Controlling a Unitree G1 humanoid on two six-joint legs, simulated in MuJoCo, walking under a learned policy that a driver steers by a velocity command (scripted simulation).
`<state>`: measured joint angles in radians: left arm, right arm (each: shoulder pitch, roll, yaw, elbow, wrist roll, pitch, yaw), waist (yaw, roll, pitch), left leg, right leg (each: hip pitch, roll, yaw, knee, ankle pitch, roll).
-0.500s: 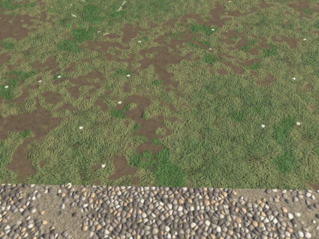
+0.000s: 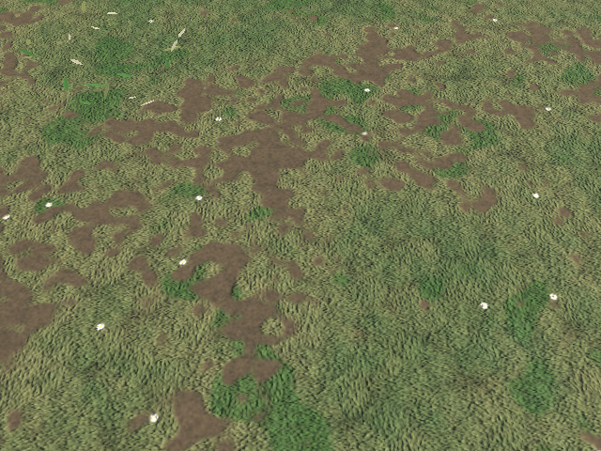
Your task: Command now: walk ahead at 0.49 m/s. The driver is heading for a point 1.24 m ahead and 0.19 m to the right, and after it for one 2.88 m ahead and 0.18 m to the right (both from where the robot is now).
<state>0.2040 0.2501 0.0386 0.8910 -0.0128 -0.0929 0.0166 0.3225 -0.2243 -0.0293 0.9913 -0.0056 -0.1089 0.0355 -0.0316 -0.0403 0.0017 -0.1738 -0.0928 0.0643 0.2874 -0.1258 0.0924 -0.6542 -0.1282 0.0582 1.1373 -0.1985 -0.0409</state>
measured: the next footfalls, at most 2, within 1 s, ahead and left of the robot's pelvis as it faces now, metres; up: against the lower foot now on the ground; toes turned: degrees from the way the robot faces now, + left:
right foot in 0.30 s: +0.34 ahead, -0.17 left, +0.00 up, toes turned -2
left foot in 0.86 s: +0.65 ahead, +0.07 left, +0.00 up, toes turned +3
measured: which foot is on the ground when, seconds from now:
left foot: down 0.00-0.32, up 0.34-0.84, down 0.86-1.00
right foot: up 0.00-0.28, down 0.30-0.88, up 0.90-1.00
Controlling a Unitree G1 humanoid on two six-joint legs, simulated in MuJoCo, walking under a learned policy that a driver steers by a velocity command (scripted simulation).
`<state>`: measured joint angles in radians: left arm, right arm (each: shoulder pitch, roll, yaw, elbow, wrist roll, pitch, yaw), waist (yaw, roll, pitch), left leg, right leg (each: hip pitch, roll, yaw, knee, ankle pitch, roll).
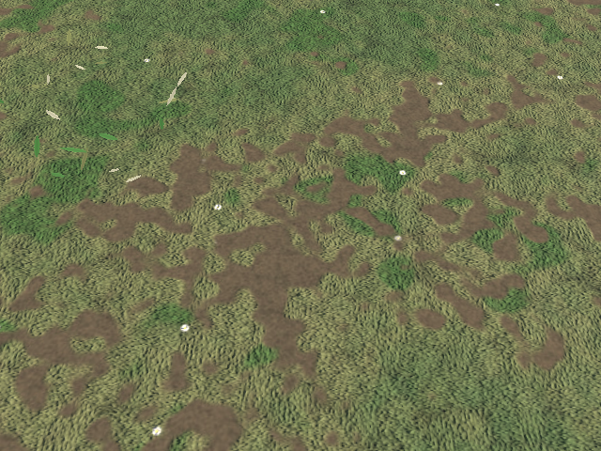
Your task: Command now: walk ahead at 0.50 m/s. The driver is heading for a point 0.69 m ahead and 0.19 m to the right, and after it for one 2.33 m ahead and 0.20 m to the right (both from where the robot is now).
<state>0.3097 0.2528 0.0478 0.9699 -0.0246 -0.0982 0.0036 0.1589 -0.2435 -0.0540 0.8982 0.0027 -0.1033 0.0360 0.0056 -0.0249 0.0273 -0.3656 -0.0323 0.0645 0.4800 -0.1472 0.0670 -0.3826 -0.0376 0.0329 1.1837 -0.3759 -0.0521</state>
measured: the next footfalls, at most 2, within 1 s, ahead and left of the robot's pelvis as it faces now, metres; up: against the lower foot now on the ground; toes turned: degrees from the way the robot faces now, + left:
right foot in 0.46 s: +0.41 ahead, -0.16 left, +0.00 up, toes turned -10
left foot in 0.96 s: +0.73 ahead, -0.05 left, +0.00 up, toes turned -24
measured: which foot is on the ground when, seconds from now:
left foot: down 0.00-0.48, up 0.50-0.94, down 0.96-1.00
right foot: up 0.00-0.44, down 0.46-0.96, up 0.98-1.00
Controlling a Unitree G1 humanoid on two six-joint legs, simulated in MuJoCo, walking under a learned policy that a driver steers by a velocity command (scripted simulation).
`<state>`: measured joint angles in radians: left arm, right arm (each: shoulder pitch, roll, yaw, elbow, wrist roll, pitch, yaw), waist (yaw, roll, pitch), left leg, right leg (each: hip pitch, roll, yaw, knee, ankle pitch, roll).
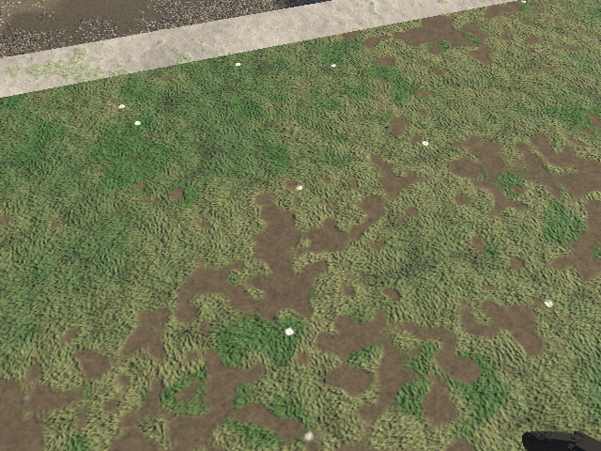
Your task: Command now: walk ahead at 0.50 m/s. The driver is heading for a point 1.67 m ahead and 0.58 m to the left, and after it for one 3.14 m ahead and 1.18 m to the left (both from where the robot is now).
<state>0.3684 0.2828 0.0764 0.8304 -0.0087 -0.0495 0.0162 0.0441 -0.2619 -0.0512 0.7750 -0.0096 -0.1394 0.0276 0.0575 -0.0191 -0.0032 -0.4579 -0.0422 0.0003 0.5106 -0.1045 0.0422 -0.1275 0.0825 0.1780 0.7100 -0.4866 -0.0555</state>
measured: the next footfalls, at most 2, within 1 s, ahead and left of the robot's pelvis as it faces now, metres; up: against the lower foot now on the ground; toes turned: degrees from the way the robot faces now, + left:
right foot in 0.44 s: +0.39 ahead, -0.10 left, +0.00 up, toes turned +16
left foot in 0.94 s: +0.55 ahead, +0.26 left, +0.00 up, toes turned +32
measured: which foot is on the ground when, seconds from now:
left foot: down 0.00-0.44, up 0.46-0.92, down 0.94-1.00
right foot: up 0.00-0.42, down 0.44-0.94, up 0.96-1.00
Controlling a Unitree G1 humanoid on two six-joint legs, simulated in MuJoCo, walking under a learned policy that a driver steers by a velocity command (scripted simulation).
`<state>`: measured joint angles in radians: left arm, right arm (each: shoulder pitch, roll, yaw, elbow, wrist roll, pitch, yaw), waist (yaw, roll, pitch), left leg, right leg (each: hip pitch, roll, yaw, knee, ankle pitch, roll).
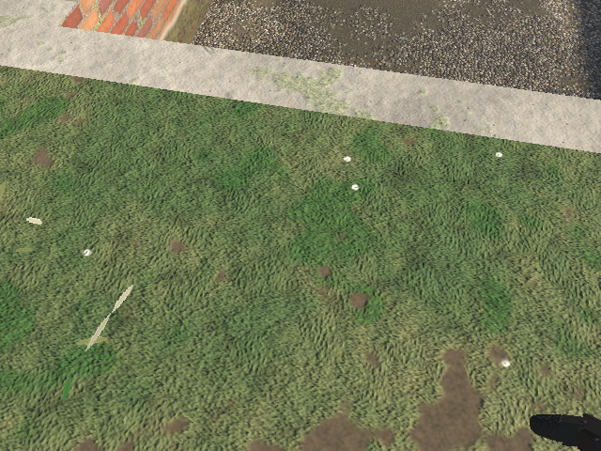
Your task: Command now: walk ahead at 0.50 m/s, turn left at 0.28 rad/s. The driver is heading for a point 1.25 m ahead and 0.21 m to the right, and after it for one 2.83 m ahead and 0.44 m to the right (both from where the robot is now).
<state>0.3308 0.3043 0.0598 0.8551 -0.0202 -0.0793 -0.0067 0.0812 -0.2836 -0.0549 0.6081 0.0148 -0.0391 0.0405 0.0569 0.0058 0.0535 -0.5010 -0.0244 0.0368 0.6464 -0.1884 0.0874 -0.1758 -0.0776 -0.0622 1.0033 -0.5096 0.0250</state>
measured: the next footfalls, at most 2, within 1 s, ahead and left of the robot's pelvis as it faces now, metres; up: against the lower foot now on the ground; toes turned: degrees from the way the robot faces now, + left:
right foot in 0.48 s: +0.43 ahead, -0.14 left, +0.00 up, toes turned +0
left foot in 1.00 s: +0.71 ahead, +0.11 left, +0.00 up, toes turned +4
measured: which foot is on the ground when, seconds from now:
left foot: down 0.00-0.48, up 0.50-0.98, down 1.00-1.00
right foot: up 0.00-0.46, down 0.48-1.00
